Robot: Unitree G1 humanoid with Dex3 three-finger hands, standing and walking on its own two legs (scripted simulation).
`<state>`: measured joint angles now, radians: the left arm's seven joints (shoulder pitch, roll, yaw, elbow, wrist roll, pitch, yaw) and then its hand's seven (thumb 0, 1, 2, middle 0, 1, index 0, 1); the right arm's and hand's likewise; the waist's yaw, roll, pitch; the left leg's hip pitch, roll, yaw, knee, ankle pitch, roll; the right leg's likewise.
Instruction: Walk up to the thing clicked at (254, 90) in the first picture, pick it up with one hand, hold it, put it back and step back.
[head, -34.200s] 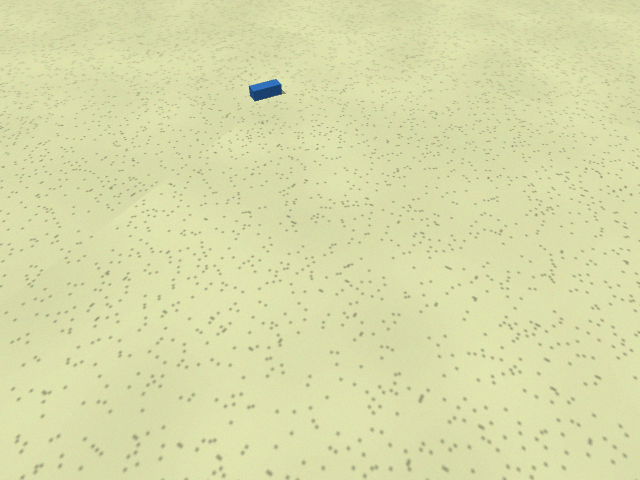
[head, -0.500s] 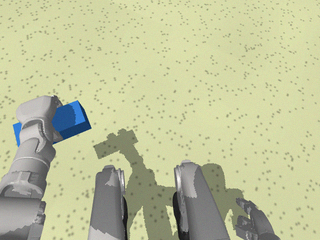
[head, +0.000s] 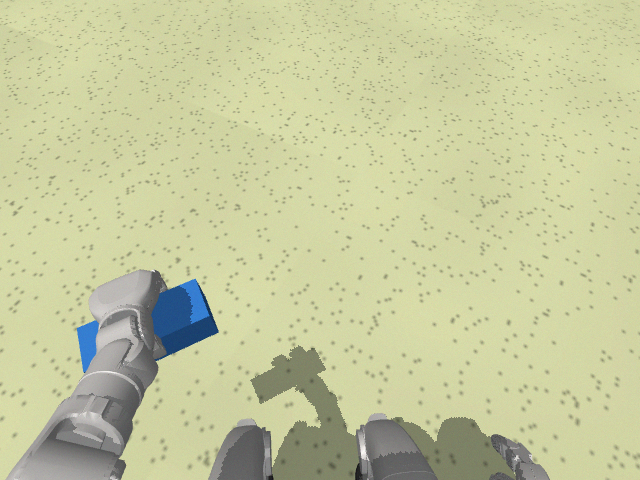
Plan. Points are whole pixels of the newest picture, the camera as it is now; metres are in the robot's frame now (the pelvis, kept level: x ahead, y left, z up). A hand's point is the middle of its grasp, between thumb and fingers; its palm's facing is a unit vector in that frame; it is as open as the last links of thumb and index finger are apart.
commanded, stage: lift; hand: left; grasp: from above
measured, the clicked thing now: (151, 330) +0.35 +0.25 -0.12
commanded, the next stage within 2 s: hold in 0.34 s
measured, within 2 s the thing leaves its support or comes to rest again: neither
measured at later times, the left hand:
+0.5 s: hand (133, 291) +0.36 +0.23 +0.00, palm faces -0.40 -0.20 -0.90, open 9.9 cm
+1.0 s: hand (126, 281) +0.36 +0.22 +0.03, palm faces -0.38 -0.19 -0.91, open 9.9 cm
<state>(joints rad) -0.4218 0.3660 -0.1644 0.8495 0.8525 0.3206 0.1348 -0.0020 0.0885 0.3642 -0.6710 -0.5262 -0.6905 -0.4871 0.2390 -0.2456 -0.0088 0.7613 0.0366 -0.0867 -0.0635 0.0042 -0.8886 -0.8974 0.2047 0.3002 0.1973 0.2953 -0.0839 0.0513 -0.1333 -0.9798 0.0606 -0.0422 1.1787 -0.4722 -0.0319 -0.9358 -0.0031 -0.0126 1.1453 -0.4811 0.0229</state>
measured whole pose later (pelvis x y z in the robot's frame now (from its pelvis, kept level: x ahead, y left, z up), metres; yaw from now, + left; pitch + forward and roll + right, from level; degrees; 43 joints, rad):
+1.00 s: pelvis +0.04 +0.00 +0.08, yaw +0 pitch +4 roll +0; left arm -0.38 0.28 -0.23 0.80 0.87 0.39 0.10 0.00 0.07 0.37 -0.70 -0.50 -0.71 -0.46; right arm 0.24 -0.26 -0.02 0.75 0.04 -0.06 -0.01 0.01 -0.89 -0.89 0.20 0.30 0.20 0.29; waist -0.03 0.05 -0.06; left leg -0.41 0.04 0.01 0.64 -0.31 -0.02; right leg -0.40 -0.03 0.02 0.64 -0.32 0.03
